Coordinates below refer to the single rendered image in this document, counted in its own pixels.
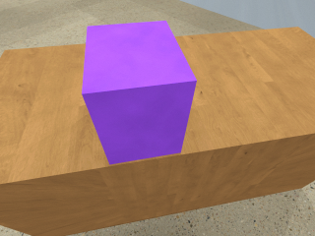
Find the carton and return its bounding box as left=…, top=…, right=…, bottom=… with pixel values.
left=82, top=21, right=197, bottom=165

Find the pedestal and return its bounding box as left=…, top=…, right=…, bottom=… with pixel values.
left=0, top=27, right=315, bottom=236

